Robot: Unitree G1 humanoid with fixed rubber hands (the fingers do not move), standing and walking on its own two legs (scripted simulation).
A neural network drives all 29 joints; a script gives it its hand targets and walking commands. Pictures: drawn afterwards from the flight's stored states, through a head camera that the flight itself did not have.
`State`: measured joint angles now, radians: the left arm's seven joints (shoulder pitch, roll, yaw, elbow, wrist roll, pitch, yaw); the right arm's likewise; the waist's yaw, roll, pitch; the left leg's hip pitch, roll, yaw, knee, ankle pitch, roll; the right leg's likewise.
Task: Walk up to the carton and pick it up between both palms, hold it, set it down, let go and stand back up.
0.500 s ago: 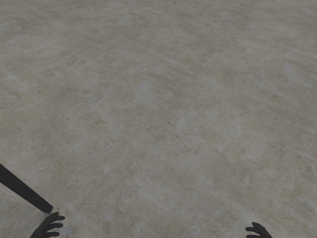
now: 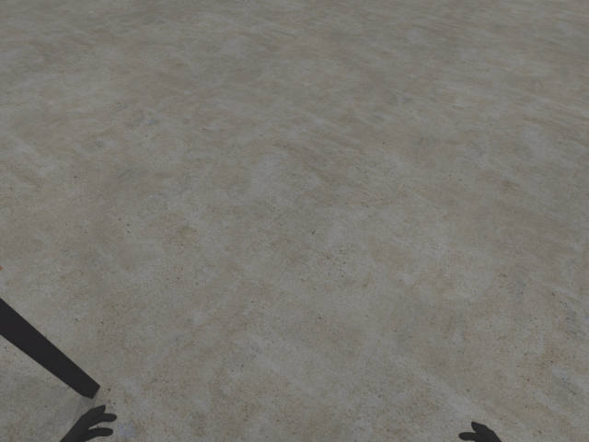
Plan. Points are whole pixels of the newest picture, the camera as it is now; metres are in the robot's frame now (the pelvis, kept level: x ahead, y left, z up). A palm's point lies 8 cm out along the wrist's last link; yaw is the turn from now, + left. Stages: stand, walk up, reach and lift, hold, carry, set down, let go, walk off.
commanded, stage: stand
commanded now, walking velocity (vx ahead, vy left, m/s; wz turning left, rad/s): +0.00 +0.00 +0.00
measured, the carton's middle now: out of the picture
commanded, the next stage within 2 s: walk up in 0.20 s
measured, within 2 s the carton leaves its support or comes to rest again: neither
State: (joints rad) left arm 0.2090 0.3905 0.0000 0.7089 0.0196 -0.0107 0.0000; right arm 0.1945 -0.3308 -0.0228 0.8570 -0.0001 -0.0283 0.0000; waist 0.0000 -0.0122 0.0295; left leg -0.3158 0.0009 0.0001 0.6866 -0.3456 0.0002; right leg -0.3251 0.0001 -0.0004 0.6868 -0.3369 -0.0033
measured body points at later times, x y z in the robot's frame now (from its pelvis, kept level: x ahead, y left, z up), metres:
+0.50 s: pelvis -0.03 +0.00 +0.00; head +0.00 +0.01 +0.45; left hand +0.10 +0.31 -0.09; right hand +0.08 -0.30 -0.11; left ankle +0.02 +0.12 -0.72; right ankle +0.02 -0.12 -0.72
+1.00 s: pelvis -0.13 +0.05 +0.00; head -0.08 +0.09 +0.45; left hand -0.16 +0.40 -0.10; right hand +0.12 -0.18 -0.08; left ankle -0.08 +0.16 -0.72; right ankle -0.09 -0.02 -0.69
